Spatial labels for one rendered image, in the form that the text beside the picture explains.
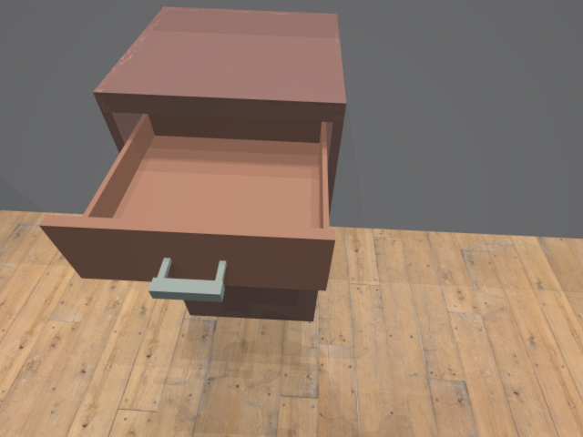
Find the handle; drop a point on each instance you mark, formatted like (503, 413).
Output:
(187, 289)

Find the drawer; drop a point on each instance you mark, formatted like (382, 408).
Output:
(252, 192)

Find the cabinet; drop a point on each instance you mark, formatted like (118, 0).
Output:
(207, 62)

